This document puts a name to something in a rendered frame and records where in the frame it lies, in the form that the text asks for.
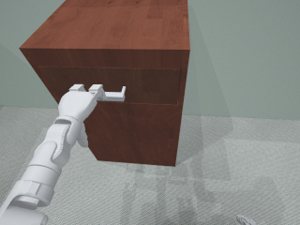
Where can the drawer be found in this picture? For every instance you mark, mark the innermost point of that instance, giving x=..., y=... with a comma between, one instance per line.
x=153, y=85

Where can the handle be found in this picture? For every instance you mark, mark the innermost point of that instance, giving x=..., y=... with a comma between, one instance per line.
x=115, y=96

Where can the right robot hand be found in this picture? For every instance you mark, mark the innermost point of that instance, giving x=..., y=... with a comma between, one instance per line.
x=245, y=220

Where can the left robot hand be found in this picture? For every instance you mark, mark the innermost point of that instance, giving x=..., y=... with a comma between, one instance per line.
x=78, y=104

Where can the cabinet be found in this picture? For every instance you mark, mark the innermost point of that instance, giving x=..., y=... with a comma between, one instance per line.
x=120, y=34

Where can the robot left upper arm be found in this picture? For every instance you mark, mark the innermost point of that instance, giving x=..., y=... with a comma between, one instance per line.
x=21, y=216

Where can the left robot forearm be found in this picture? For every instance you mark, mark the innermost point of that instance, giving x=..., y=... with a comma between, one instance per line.
x=36, y=187

